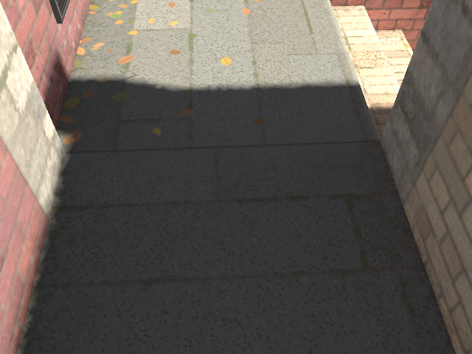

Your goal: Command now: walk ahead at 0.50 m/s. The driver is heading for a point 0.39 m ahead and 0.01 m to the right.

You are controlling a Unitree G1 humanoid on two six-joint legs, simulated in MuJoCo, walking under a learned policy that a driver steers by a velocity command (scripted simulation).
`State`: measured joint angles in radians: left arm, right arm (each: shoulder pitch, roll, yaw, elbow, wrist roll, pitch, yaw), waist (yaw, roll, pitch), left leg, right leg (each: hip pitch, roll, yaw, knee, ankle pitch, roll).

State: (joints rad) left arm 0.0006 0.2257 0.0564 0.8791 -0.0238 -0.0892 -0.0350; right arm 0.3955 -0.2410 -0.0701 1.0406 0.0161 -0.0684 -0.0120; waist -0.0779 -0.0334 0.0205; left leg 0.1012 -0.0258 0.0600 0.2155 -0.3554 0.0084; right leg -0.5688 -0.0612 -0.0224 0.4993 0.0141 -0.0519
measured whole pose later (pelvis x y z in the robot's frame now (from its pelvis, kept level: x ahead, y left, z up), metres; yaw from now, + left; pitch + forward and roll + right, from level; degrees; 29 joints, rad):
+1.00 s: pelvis +0.24 +0.00 +0.00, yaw +0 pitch -1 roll +0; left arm 0.23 0.21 0.03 1.12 0.01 0.00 0.04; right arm 0.07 -0.21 -0.06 1.06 0.00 0.01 -0.03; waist 0.02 0.00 0.04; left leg -0.32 -0.01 0.03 0.53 -0.20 0.03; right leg -0.11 -0.03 -0.05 0.50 -0.38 0.01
